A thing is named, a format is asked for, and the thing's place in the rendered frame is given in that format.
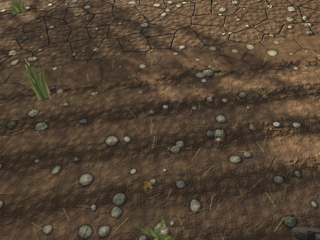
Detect robot right hand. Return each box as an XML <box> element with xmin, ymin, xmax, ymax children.
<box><xmin>291</xmin><ymin>227</ymin><xmax>320</xmax><ymax>240</ymax></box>

